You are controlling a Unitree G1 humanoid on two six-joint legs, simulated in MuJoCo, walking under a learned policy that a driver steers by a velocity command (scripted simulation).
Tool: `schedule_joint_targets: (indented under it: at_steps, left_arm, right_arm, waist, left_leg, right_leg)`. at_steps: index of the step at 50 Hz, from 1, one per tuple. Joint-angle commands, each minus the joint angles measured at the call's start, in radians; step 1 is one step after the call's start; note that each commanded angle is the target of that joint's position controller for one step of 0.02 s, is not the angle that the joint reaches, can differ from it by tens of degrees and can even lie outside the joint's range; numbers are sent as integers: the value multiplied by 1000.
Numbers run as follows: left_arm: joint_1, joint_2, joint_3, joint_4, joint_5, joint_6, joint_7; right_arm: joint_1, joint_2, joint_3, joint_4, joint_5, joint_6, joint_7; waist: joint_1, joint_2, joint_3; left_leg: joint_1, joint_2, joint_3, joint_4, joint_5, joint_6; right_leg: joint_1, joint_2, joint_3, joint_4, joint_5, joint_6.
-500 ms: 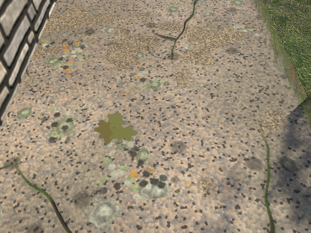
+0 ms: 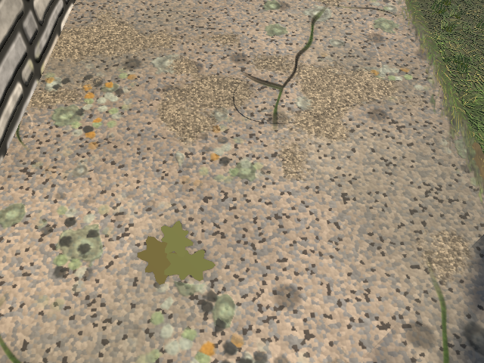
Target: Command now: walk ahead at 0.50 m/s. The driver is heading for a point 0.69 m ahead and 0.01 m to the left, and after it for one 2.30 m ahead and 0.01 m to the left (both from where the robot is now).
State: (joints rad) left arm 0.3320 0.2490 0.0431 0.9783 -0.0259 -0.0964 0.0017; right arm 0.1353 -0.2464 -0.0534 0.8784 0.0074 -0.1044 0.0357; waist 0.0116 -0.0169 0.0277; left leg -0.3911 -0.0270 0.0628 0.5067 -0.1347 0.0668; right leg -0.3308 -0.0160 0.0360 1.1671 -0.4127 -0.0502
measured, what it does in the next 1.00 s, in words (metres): walks ahead: right foot, then left foot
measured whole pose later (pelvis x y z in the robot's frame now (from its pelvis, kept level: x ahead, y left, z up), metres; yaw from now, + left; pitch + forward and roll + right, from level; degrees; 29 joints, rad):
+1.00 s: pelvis +0.54 -0.03 +0.00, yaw +0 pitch +2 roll -2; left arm 0.39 0.24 0.06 1.02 -0.01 -0.06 0.01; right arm 0.01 -0.23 -0.05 0.87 0.00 -0.10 0.03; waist 0.07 0.03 0.02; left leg -0.51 0.04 0.01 0.47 0.08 0.06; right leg 0.05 0.03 -0.05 0.32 -0.40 -0.01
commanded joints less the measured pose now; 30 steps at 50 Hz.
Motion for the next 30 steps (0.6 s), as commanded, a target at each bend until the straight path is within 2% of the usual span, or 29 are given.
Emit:
schedule_joint_targets:
  at_steps: [1,3,5,8,12,16,19,20,21,22,23,24,25,26,27,28,29,30]
  left_arm:
    - [-13,95,32,-77,6,-12,9]
    - [11,62,31,-70,8,9,11]
    - [-51,67,36,-93,13,19,16]
    - [-160,61,37,-130,23,19,13]
    - [-294,40,27,-166,17,10,0]
    - [-406,39,18,-207,7,3,-21]
    - [-434,53,17,-233,3,-8,-40]
    - [-407,67,22,-230,3,-11,-44]
    - [-349,90,32,-217,5,-13,-44]
    - [-225,121,51,-179,8,-14,-40]
    - [-40,177,76,-126,13,-13,-32]
    - [114,279,100,-99,36,-9,-23]
    - [132,238,84,-87,24,-4,-27]
    - [58,172,63,-98,15,-5,-27]
    - [-31,133,51,-121,17,-4,-25]
    - [-103,106,40,-129,23,-6,-29]
    - [-140,76,31,-132,31,-11,-32]
    - [-148,69,28,-126,36,-13,-36]
  right_arm:
    - [57,-83,-14,-19,-19,-11,2]
    - [83,-80,-14,3,-13,-16,1]
    - [111,-112,-21,19,-12,-17,-10]
    - [167,-126,-22,40,-10,-6,-29]
    - [225,-134,-20,63,0,2,-38]
    - [294,-141,-23,101,5,16,-40]
    - [301,-154,-32,116,9,30,-47]
    - [288,-161,-35,115,10,34,-49]
    - [265,-172,-38,110,11,37,-50]
    - [237,-169,-37,104,11,42,-50]
    - [227,-142,-25,91,4,42,-49]
    - [315,-51,3,69,-10,29,-42]
    - [345,-18,17,86,4,3,-33]
    - [261,-122,-10,69,30,-17,-28]
    - [177,-140,-14,45,42,-25,-28]
    - [138,-128,-17,40,33,-21,-35]
    - [139,-121,-26,43,18,-8,-42]
    - [167,-96,-26,50,15,7,-43]
  waist:
    - [-5,86,-82]
    - [11,87,-60]
    - [9,69,-25]
    - [-18,58,-4]
    - [-60,68,23]
    - [-97,70,59]
    - [-83,85,62]
    - [-62,95,45]
    - [-25,111,6]
    - [44,110,-66]
    - [117,82,-186]
    - [110,-118,-357]
    - [98,-250,-451]
    - [98,-171,-318]
    - [76,-111,-200]
    - [41,-37,-115]
    - [7,-39,-77]
    - [-18,-59,-67]
  left_leg:
    - [268,275,-349,-306,87,164]
    - [213,250,-280,-349,136,175]
    - [206,245,-238,-376,181,178]
    - [253,236,-196,-388,221,163]
    - [285,207,-135,-399,190,129]
    - [407,247,-136,-362,184,131]
    - [490,291,-147,-298,266,118]
    - [500,296,-144,-266,340,108]
    - [497,288,-132,-205,492,96]
    - [469,251,-99,-67,641,75]
    - [334,196,-62,156,593,44]
    - [-39,65,-13,556,187,-20]
    - [-252,-38,-126,775,-423,-37]
    - [-351,33,-187,859,-400,-15]
    - [-364,87,-156,838,-311,-1]
    - [-323,130,-132,768,-230,-4]
    - [-264,162,-136,701,-179,-5]
    - [-209,174,-137,669,-149,-9]
  right_leg:
    - [-275,-126,48,39,137,-11]
    - [-247,-138,36,-19,155,2]
    - [-311,-144,25,-95,225,20]
    - [-392,-143,17,-256,375,41]
    - [-359,-105,-19,-478,525,38]
    - [-386,-80,-33,-592,492,28]
    - [-371,-65,-35,-642,396,-3]
    - [-317,-50,-45,-657,362,-17]
    - [-214,-20,-69,-665,336,-33]
    - [-36,15,-99,-687,350,-58]
    - [249,-26,-51,-660,386,-100]
    - [663,-291,336,-665,339,-233]
    - [779,-403,696,-836,228,-319]
    - [671,-363,596,-859,159,-262]
    - [515,-324,442,-879,192,-221]
    - [354,-280,332,-919,268,-198]
    - [253,-239,257,-953,314,-176]
    - [191,-221,218,-984,326,-172]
